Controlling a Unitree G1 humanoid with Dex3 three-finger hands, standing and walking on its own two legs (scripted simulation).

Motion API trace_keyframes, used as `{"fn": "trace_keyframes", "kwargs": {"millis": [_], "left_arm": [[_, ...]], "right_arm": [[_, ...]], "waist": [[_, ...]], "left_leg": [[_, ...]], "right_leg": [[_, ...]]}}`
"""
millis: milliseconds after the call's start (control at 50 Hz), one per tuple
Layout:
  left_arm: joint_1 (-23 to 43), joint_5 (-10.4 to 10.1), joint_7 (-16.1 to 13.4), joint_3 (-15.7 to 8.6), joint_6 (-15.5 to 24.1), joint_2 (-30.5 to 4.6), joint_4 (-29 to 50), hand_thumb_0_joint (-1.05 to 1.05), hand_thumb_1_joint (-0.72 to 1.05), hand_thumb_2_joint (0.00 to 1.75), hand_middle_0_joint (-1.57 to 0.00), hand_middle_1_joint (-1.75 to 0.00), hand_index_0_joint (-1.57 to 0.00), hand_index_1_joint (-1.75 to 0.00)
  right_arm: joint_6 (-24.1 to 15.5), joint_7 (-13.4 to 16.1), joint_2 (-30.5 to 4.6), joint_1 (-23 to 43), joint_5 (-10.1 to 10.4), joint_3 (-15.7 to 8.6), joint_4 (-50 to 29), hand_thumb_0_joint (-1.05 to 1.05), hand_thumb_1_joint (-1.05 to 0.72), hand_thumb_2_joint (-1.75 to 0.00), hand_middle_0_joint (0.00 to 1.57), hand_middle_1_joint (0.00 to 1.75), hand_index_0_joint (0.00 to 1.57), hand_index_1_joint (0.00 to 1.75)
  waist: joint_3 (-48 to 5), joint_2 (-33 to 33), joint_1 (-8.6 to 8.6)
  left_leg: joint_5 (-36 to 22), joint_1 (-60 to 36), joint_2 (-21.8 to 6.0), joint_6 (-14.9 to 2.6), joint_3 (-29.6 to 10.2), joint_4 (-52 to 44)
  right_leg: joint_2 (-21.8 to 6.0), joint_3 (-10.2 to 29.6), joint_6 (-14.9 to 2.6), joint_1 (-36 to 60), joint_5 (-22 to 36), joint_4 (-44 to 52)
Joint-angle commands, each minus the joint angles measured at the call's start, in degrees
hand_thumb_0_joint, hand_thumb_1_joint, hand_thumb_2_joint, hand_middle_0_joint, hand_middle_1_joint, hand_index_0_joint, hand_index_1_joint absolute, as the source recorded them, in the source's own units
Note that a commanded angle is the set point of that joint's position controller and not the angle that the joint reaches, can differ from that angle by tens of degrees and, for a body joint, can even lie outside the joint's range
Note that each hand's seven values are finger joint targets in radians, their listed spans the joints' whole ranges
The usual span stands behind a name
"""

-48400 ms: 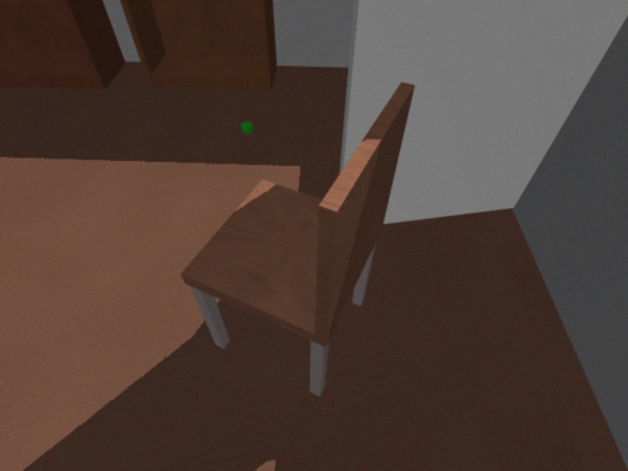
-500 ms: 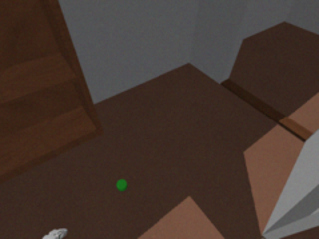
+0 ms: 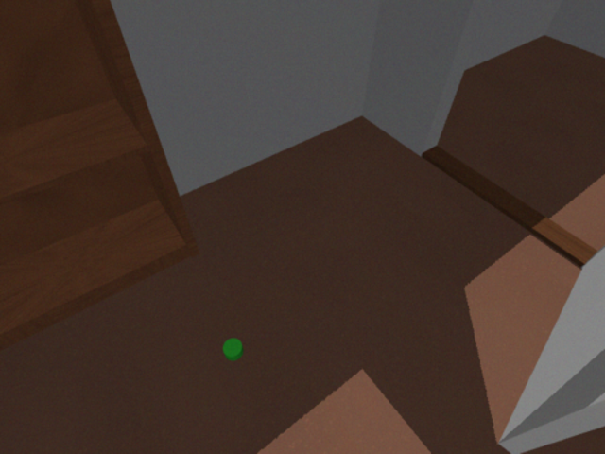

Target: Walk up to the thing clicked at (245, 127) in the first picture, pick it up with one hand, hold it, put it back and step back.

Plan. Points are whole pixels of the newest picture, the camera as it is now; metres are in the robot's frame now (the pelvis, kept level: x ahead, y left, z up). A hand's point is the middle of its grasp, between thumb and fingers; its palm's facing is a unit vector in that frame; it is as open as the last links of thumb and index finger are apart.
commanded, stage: stand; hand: left
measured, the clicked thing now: (233, 349) +0.54 +0.25 -0.76
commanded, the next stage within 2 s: walk up in 0.70 s
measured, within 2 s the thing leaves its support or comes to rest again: neither
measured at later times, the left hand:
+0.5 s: hand out of the picture +0.07 +0.26 -0.16, palm faces -0.02 -0.94 -0.34, open 7.3 cm
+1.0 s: hand out of the picture +0.05 +0.27 -0.17, palm faces +0.00 -0.92 -0.39, open 7.3 cm
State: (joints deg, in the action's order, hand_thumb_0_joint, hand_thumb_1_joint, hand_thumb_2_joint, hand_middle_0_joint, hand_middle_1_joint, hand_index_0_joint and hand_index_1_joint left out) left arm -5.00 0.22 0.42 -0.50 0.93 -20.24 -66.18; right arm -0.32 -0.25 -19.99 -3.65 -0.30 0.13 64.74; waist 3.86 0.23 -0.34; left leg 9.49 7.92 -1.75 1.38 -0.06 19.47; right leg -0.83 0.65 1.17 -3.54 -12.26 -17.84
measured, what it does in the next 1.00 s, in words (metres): stands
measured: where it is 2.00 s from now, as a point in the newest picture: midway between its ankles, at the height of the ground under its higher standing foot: outside the picture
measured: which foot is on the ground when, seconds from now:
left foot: down 0.00-0.96, up 0.98-1.00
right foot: down 0.00-1.00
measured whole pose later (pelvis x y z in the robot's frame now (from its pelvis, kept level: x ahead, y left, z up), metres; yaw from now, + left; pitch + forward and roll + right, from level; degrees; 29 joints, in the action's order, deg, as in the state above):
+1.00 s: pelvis -0.05 +0.00 -0.02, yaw +1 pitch -2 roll +0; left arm -2.9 0.4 -0.1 -2.8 -2.4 -21.4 -56.4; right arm 3.3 0.2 -23.6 -1.6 0.1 -2.7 58.3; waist 10.9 1.0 -0.2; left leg 18.3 21.3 -0.1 -0.6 -2.2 40.1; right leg -1.3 -0.2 0.4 -16.1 -16.8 -34.8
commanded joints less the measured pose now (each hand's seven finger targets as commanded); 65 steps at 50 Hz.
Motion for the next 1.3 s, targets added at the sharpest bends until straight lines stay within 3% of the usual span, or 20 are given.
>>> {"fn": "trace_keyframes", "kwargs": {"millis": [0,580,660,680,760,840,900,940,960,980,1040,1080,1100,1120,1140,1160,1180,1200,1220,1280], "left_arm": [[2.3,0.1,-1.0,-2.2,1.1,-12.3,3.5,0.0,0.9,0.9,-0.2,-0.3,-0.2,-0.3],[0.6,0.2,-0.7,-2.0,0.8,-12.0,4.0,0.0,0.9,0.9,-0.2,-0.3,-0.2,-0.3],[-0.1,0.0,-0.7,-1.9,0.8,-11.9,4.1,0.0,0.9,0.9,-0.2,-0.3,-0.2,-0.3],[0.9,-0.4,-1.4,-4.3,-0.1,-14.7,5.4,0.0,0.9,0.9,-0.2,-0.3,-0.2,-0.3],[-1.1,-0.7,-1.8,-4.5,-1.2,-13.4,8.1,0.0,0.9,0.9,-0.2,-0.3,-0.2,-0.3],[-0.8,-0.4,-1.7,-4.8,-2.1,-13.4,10.8,0.0,0.9,0.9,-0.2,-0.3,-0.2,-0.3],[-0.2,-0.1,-1.6,-5.4,-2.4,-15.3,12.6,0.0,0.9,0.9,-0.2,-0.3,-0.2,-0.3],[2.8,0.5,-1.7,-6.2,-2.5,-18.1,14.3,0.0,0.9,0.9,-0.2,-0.3,-0.2,-0.3],[3.1,1.4,-1.9,-6.6,-2.4,-19.1,15.8,0.0,0.9,0.9,-0.2,-0.3,-0.2,-0.3],[3.9,1.9,-2.0,-6.9,-2.3,-19.6,16.7,0.0,0.9,0.9,-0.2,-0.3,-0.2,-0.3],[8.1,2.2,-2.4,-6.6,-2.1,-17.6,19.3,0.0,0.9,0.9,-0.2,-0.3,-0.2,-0.3],[6.6,2.0,-2.3,-6.3,-2.3,-16.3,20.0,0.0,0.9,0.9,-0.2,-0.3,-0.2,-0.3],[5.6,1.3,-2.3,-6.1,-2.7,-15.7,20.2,0.0,0.9,0.9,-0.2,-0.3,-0.2,-0.3],[4.1,0.6,-2.2,-5.6,-3.2,-14.0,20.8,0.0,0.9,0.9,-0.2,-0.3,-0.2,-0.3],[3.6,0.2,-2.5,-5.1,-3.5,-11.3,21.8,0.0,0.9,0.9,-0.2,-0.3,-0.2,-0.3],[2.6,0.3,-2.8,-5.2,-3.9,-10.4,21.6,0.0,0.9,0.9,-0.2,-0.3,-0.2,-0.3],[0.6,0.5,-3.0,-5.1,-4.3,-10.3,21.6,0.0,0.9,0.9,-0.2,-0.3,-0.2,-0.3],[-0.2,0.6,-3.6,-5.0,-4.2,-10.3,21.8,0.0,0.9,0.9,-0.2,-0.3,-0.2,-0.3],[2.1,1.1,-3.9,-5.7,-4.3,-12.2,21.4,0.0,0.9,0.9,-0.2,-0.3,-0.2,-0.3],[-1.8,0.5,-3.0,-6.1,-4.4,-12.6,20.8,0.0,0.9,0.9,-0.2,-0.3,-0.2,-0.3]], "right_arm": [[-1.5,0.5,-12.1,2.8,0.0,-2.3,-3.2,0.0,-0.9,-0.9,0.2,0.3,0.2,0.3],[-1.7,0.4,-12.5,0.4,-0.1,-2.2,-2.5,0.0,-0.9,-0.9,0.2,0.3,0.2,0.3],[-1.6,0.5,-12.6,0.4,0.0,-2.2,-2.5,0.0,-0.9,-0.9,0.2,0.3,0.2,0.3],[-0.5,0.7,-15.2,1.7,0.0,-3.6,-2.5,0.0,-0.9,-0.9,0.2,0.3,0.2,0.3],[0.5,0.8,-14.6,0.3,0.9,-4.3,-4.9,0.0,-0.9,-0.9,0.2,0.3,0.2,0.3],[1.5,0.9,-14.9,0.7,0.8,-5.1,-7.3,0.0,-0.9,-0.9,0.2,0.3,0.2,0.3],[2.3,0.8,-13.8,0.8,0.6,-5.1,-8.9,0.0,-0.9,-0.9,0.2,0.3,0.2,0.3],[3.0,0.7,-12.0,-0.2,0.3,-5.1,-9.8,0.0,-0.9,-0.9,0.2,0.3,0.2,0.3],[3.5,0.6,-12.3,-1.4,-0.1,-5.2,-10.5,0.0,-0.9,-0.9,0.2,0.3,0.2,0.3],[3.8,0.5,-12.6,-3.4,-0.4,-5.5,-10.8,0.0,-0.9,-0.9,0.2,0.3,0.2,0.3],[3.2,0.2,-13.3,-7.8,0.6,-6.3,-10.9,0.0,-0.9,-0.9,0.2,0.3,0.2,0.3],[2.3,0.4,-13.2,-8.6,0.4,-6.1,-11.3,0.0,-0.9,-0.9,0.2,0.3,0.2,0.3],[1.7,0.6,-13.0,-9.2,-0.2,-6.2,-11.0,0.0,-0.9,-0.9,0.2,0.3,0.2,0.3],[1.2,1.0,-14.3,-8.5,-1.0,-6.7,-11.5,0.0,-0.9,-0.9,0.2,0.3,0.2,0.3],[1.0,1.3,-17.7,-8.3,-1.8,-7.7,-12.1,0.0,-0.9,-0.9,0.2,0.3,0.2,0.3],[1.0,1.4,-18.7,-8.7,-2.2,-7.8,-12.9,0.0,-0.9,-0.9,0.2,0.3,0.2,0.3],[1.0,1.5,-18.9,-8.9,-1.8,-7.8,-13.7,0.0,-0.9,-0.9,0.2,0.3,0.2,0.3],[1.1,1.7,-22.0,-7.4,-1.6,-8.4,-15.4,0.0,-0.9,-0.9,0.2,0.3,0.2,0.3],[1.2,2.0,-21.0,-4.6,-1.7,-8.6,-16.1,0.0,-0.9,-0.9,0.2,0.3,0.2,0.3],[0.7,3.1,-16.2,-1.2,-1.8,-7.2,-17.4,0.0,-0.9,-0.9,0.2,0.3,0.2,0.3]], "waist": [[-6.1,0.7,0.09],[-5.0,0.1,0.14],[-5.3,0.6,0.29],[1.6,0.0,0.3],[-7.2,0.4,0.19],[-11.9,1.9,0.57],[-11.4,-1.9,1.04],[-8.0,-10.2,0.76],[-6.4,-12.9,1.14],[-4.5,-13.0,0.61],[-4.1,-13.3,-2.37],[-5.9,-11.0,-1.78],[-6.7,-7.7,-2.01],[-6.5,1.5,-1.61],[-6.6,12.2,-1.34],[-6.2,10.5,-0.8],[-7.6,6.2,-0.51],[-9.2,12.3,-1.79],[-7.5,9.7,-1.67],[-4.9,8.2,2.23]], "left_leg": [[-9.1,-3.0,-5.6,-2.06,-4.5,-2.3],[-6.3,-2.1,-5.5,-2.14,-5.3,-3.2],[-8.6,-3.0,-5.5,-2.13,-5.0,-2.7],[-20.7,1.7,-5.0,-3.32,-6.1,2.2],[-28.2,-1.4,-6.1,-5.52,-5.1,7.3],[-20.6,0.7,-5.4,-6.52,-5.3,11.0],[-12.2,3.0,-1.5,-5.53,-3.5,17.6],[9.5,6.2,5.1,-2.99,0.0,29.7],[22.3,8.9,5.5,-2.92,-1.8,36.6],[24.9,9.2,3.9,-3.04,-4.6,39.5],[21.6,9.0,2.4,-4.19,-5.7,36.7],[15.9,10.0,1.3,-3.69,-2.8,22.3],[7.4,8.2,1.4,-3.61,-1.2,11.6],[-11.7,6.0,-2.4,-3.88,-7.1,4.3],[-31.7,-1.0,-8.2,-5.28,-17.5,5.5],[-43.2,-5.4,-12.1,-8.03,-20.4,7.7],[-49.3,-4.7,-14.4,-10.86,-18.3,9.8],[-43.9,-2.6,-18.6,-13.02,-25.1,6.8],[-34.4,1.8,-18.7,-14.41,-25.0,4.7],[-32.4,-2.7,-11.9,-11.99,-14.5,9.3]], "right_leg": [[-6.4,4.0,-1.7,-1.7,9.5,3.0],[-6.4,3.8,-1.8,-3.2,5.6,3.1],[-6.6,4.0,-1.91,-3.2,7.5,2.8],[-5.4,3.4,-2.03,-7.1,18.9,-2.9],[-4.4,1.6,-3.55,-5.2,21.3,-9.2],[-5.4,3.2,-5.64,-5.5,17.7,-13.0],[-9.7,7.7,-8.95,-8.4,18.8,-10.8],[-17.5,14.7,-14.07,-12.6,22.1,-4.4],[-21.3,18.8,-17.27,-14.3,23.2,-3.3],[-22.6,18.9,-18.28,-18.0,22.4,-3.6],[-17.6,12.8,-13.68,-17.8,20.2,-8.4],[-14.3,10.7,-10.2,-10.3,20.9,-13.6],[-11.5,8.4,-8.05,-8.0,20.4,-19.2],[-5.5,3.8,-5.13,-10.2,15.6,-27.7],[1.6,1.6,-3.23,-20.8,-2.1,-36.8],[6.6,5.5,-3.09,-28.1,-22.5,-41.9],[6.4,7.6,-3.18,-27.0,-23.5,-46.5],[7.6,10.7,-2.64,-27.6,-25.4,-49.3],[7.2,13.1,-2.61,-25.9,-24.1,-52.1],[6.2,11.5,-1.99,-29.8,-15.9,-53.3]]}}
